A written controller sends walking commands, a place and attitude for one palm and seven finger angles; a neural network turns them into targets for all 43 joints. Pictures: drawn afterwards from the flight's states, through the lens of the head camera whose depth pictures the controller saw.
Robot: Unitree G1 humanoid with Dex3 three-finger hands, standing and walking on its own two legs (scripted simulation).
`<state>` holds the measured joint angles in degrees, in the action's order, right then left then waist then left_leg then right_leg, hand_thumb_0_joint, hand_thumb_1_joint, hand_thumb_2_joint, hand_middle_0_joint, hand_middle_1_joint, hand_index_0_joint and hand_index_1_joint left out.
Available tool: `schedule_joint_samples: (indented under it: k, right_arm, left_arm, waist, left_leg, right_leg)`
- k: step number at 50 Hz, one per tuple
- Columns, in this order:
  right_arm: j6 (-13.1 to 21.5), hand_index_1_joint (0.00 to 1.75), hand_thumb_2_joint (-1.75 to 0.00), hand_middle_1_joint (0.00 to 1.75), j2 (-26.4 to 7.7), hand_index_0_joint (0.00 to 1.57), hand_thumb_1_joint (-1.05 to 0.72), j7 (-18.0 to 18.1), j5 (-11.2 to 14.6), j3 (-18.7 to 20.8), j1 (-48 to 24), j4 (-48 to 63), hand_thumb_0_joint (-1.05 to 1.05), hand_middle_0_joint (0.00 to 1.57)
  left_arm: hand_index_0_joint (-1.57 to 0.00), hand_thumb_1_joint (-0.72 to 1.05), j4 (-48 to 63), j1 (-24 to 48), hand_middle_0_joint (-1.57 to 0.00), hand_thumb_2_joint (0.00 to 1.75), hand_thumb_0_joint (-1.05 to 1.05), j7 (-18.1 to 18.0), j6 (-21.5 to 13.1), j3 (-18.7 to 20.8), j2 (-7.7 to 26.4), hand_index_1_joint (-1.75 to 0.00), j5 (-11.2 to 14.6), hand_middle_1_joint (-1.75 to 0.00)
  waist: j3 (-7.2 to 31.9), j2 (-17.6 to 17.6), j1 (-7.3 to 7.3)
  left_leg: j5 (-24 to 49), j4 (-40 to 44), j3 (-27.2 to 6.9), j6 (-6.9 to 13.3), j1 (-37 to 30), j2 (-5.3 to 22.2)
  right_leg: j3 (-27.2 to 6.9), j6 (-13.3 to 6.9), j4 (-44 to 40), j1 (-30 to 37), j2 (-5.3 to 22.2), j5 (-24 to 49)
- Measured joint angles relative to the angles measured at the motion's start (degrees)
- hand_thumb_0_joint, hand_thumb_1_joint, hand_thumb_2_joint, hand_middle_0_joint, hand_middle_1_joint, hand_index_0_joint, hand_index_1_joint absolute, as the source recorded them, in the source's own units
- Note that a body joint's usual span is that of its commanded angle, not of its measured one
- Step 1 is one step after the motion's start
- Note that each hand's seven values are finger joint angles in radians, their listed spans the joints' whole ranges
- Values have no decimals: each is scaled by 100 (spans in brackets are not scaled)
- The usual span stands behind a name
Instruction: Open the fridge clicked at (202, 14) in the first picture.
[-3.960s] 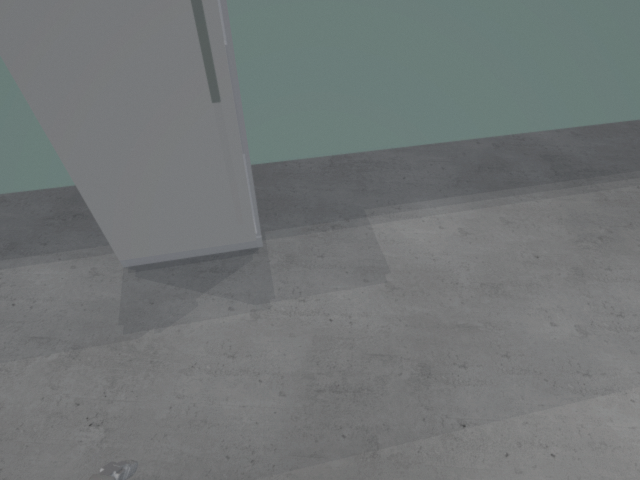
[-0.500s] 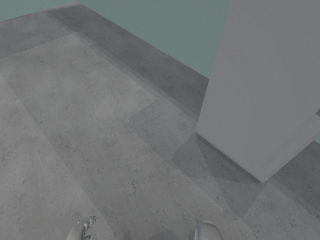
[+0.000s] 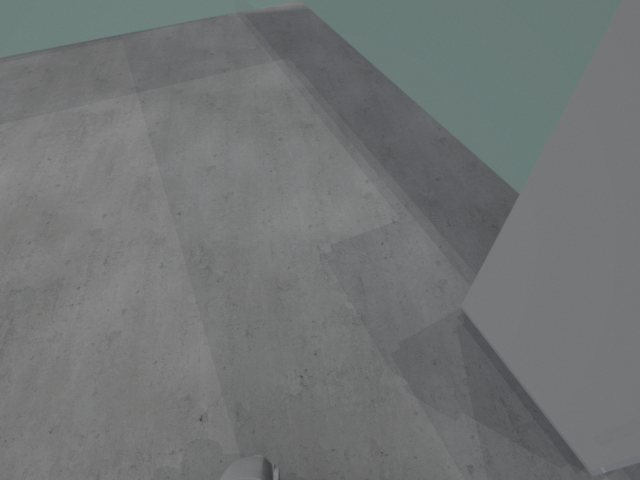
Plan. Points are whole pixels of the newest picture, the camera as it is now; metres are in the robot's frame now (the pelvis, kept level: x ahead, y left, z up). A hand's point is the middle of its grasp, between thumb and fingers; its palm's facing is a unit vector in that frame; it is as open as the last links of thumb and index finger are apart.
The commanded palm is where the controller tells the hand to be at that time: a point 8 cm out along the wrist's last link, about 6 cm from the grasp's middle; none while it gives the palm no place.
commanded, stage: walk to a spot facing it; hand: right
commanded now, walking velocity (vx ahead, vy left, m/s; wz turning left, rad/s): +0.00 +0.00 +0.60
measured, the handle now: out of the picture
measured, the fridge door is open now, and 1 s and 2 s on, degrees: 0 0 0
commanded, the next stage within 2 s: turn to face it in 1.94 s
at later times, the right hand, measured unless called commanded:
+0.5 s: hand out of the picture +0.15 -0.14 -0.17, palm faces -0.24 +0.95 -0.22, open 7.4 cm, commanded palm none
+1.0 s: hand (436, 476) +0.17 -0.15 -0.17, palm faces -0.55 +0.81 -0.22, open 7.4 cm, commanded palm none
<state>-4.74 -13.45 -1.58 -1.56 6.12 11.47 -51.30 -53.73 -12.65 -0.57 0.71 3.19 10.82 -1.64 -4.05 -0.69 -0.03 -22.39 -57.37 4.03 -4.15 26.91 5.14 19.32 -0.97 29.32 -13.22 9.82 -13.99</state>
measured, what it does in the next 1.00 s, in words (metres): steps on the spot, turning left: left foot, then right foot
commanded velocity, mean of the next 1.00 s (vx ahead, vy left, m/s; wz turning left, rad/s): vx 0.00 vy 0.00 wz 0.60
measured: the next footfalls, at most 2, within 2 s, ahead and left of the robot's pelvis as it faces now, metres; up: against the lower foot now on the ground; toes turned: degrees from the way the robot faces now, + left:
left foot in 0.14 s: +0.05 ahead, +0.14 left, +0.00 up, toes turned +13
right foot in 0.58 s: +0.08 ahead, -0.09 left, +0.00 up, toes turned +15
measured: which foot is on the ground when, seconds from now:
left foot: up 0.00-0.12, down 0.14-0.58, up 0.60-1.00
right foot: down 0.00-0.14, up 0.16-0.56, down 0.58-1.00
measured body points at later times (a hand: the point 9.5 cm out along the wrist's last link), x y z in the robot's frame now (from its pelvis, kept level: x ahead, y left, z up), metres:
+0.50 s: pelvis +0.00 +0.02 -0.01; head +0.04 +0.03 +0.44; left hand +0.02 +0.29 -0.15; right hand +0.16 -0.19 -0.15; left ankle +0.01 +0.14 -0.74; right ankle +0.04 -0.12 -0.71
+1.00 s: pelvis -0.01 -0.02 +0.00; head +0.02 +0.00 +0.45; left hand -0.12 +0.21 -0.14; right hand +0.20 -0.19 -0.15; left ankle -0.11 +0.09 -0.70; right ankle +0.04 -0.10 -0.74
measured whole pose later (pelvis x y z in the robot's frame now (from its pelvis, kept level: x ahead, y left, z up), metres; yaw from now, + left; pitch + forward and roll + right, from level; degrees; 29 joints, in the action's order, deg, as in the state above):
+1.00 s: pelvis -0.01 -0.02 +0.00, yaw +36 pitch +0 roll +2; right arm -5.2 -13.5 -1.7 -1.4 5.4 10.9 -53.1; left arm -53.2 -13.5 -0.5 1.1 3.6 10.8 -1.6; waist -5.0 0.4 -0.7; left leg -25.2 -48.4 4.0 -4.2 21.0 3.6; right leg 18.6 -0.3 30.9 -12.3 10.0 -17.0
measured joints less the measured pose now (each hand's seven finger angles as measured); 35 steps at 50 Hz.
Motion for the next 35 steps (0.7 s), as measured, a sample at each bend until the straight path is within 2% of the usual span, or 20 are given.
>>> schedule_joint_samples:
  k: [4, 6, 7, 8, 10, 12, 14, 19, 23, 26, 28, 29, 30, 32, 35]
  right_arm:
    - [64, 30, -90, 30, 78, 19, -91, 15, 3, -65, -187, 70, 0, 20]
    - [142, 30, -90, 30, 91, 19, -91, 25, 4, -106, -247, 127, 0, 20]
    - [214, 30, -90, 30, 75, 19, -91, 38, -8, -134, -263, 166, 0, 20]
    - [283, 30, -90, 30, 112, 19, -91, 74, -10, -162, -320, 155, 0, 20]
    - [332, 30, -90, 30, 198, 19, -91, 136, 21, -236, -389, 150, 0, 20]
    - [325, 30, -90, 30, 261, 20, -91, 183, 38, -263, -374, 151, 0, 20]
    - [300, 30, -90, 30, 284, 20, -91, 214, 45, -272, -349, 125, 0, 20]
    - [304, 30, -90, 30, 269, 20, -91, 188, 48, -297, -305, 45, 0, 20]
    - [283, 30, -90, 30, 250, 20, -90, 162, 30, -291, -256, 8, 0, 20]
    - [226, 30, -90, 30, 198, 20, -90, 157, 16, -259, -205, -15, 0, 21]
    - [170, 30, -90, 30, 136, 20, -90, 156, 28, -225, -165, -39, 0, 21]
    - [134, 30, -90, 30, 82, 20, -90, 157, 48, -199, -146, -49, 0, 21]
    - [90, 30, -90, 30, 26, 20, -90, 152, 69, -164, -140, -74, 0, 20]
    - [22, 30, -90, 30, -33, 20, -91, 117, 36, -112, -84, -121, 0, 20]
    - [-14, 30, -90, 30, -108, 20, -91, 21, -14, -33, 40, -162, 1, 20]
  left_arm:
    - [-20, 91, -116, -199, -20, 90, 1, 36, 35, 118, 158, -30, -21, -30]
    - [-20, 91, -139, -328, -20, 90, 1, 56, 61, 159, 234, -30, -15, -30]
    - [-20, 91, -129, -415, -20, 90, 1, 71, 86, 170, 266, -30, 2, -30]
    - [-20, 91, -147, -430, -20, 90, 1, 74, 147, 181, 327, -30, 11, -30]
    - [-20, 91, -178, -415, -20, 90, 1, 39, 291, 188, 413, -30, 39, -30]
    - [-20, 91, -192, -356, -20, 90, 1, 19, 373, 181, 426, -30, 35, -30]
    - [-20, 92, -151, -264, -20, 90, 1, 15, 370, 158, 387, -30, 18, -30]
    - [-20, 91, 29, 17, -20, 90, 1, 5, 283, 86, 236, -30, 24, -30]
    - [-20, 91, 127, 271, -20, 90, 1, -12, 255, 45, 162, -30, 54, -30]
    - [-20, 91, 219, 423, -20, 90, 1, -32, 208, 16, 113, -30, 94, -30]
    - [-20, 91, 292, 468, -20, 90, 1, -50, 141, -11, 83, -30, 117, -30]
    - [-20, 91, 308, 479, -20, 90, 1, -65, 89, -27, 45, -30, 116, -30]
    - [-20, 91, 323, 484, -20, 90, 1, -68, 59, -51, -4, -30, 97, -30]
    - [-20, 91, 365, 442, -20, 90, 1, -53, 45, -114, -40, -30, 55, -30]
    - [-20, 91, 366, 350, -20, 90, 1, -80, 58, -150, -83, -30, 25, -30]
  waist:
    - [-32, 153, -165]
    - [-15, 222, -213]
    - [22, 225, -218]
    - [4, 321, -222]
    - [-39, 453, -240]
    - [-18, 471, -204]
    - [3, 433, -185]
    - [8, 269, -133]
    - [-2, 158, -13]
    - [7, 38, 83]
    - [36, -56, 110]
    - [47, -155, 111]
    - [34, -270, 135]
    - [36, -303, 164]
    - [64, -268, 176]
  left_leg:
    - [-58, 1072, 145, 94, -416, -59]
    - [326, 1808, 228, 192, -770, -132]
    - [672, 2126, 193, 324, -894, -150]
    - [631, 1988, 179, 443, -809, -223]
    - [385, 1840, 146, 580, -772, -312]
    - [397, 2013, 33, 613, -827, -381]
    - [577, 2277, -96, 594, -895, -449]
    - [882, 2668, -397, 632, -939, -603]
    - [997, 2725, -623, 583, -872, -729]
    - [1036, 2657, -802, 497, -765, -802]
    - [1018, 2523, -918, 406, -650, -852]
    - [980, 2394, -995, 354, -571, -849]
    - [590, 2092, -1069, 329, -454, -850]
    - [-100, 1017, -924, 233, -118, -888]
    - [-62, -443, -678, 98, 246, -773]
  right_leg:
    - [296, 120, 262, -17, 184, -168]
    - [403, 227, 603, -102, 324, -347]
    - [388, 299, 917, -229, 390, -490]
    - [75, 388, 1413, -452, 413, -931]
    - [-691, 464, 2508, -922, 221, -1462]
    - [-1124, 522, 3212, -1243, 22, -1378]
    - [-1357, 586, 3455, -1423, -94, -1069]
    - [-1613, 692, 3010, -1432, -280, -825]
    - [-1677, 679, 2335, -1192, -447, -969]
    - [-1675, 603, 1629, -877, -614, -1035]
    - [-1625, 540, 859, -529, -710, -718]
    - [-1561, 381, 563, -404, -760, -539]
    - [-1460, 197, 545, -378, -788, -456]
    - [-1297, -19, 507, -292, -692, -408]
    - [-1090, -83, 174, -64, -549, -270]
